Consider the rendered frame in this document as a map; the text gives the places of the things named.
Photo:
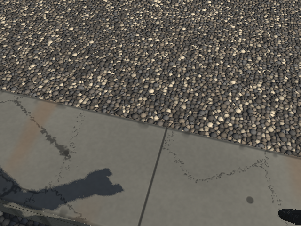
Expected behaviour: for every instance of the robot right hand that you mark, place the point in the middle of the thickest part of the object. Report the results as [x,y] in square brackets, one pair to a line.
[291,215]

